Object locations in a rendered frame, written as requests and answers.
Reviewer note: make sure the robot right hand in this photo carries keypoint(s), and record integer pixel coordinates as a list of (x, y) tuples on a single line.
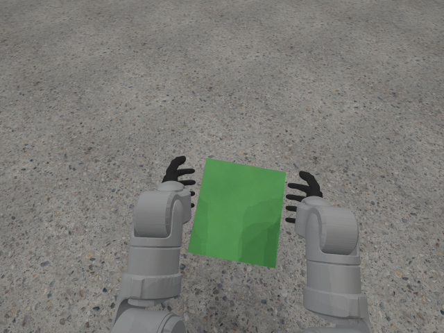
[(312, 190)]

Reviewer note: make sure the robot left hand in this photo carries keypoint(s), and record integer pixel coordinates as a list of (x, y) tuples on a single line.
[(172, 173)]

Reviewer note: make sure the robot left forearm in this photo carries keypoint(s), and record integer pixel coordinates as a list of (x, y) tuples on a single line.
[(152, 276)]

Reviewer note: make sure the robot right forearm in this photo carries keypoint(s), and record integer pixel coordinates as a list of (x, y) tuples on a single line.
[(333, 289)]

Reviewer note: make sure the carton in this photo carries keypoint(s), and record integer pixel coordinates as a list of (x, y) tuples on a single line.
[(238, 213)]

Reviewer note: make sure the robot left upper arm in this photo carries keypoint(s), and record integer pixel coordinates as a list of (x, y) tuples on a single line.
[(135, 320)]

